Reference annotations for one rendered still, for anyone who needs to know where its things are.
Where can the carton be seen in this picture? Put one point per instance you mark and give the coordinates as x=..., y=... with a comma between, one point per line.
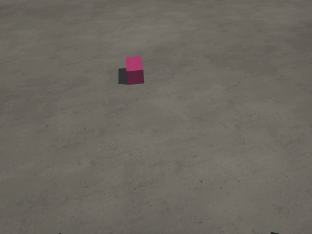
x=134, y=70

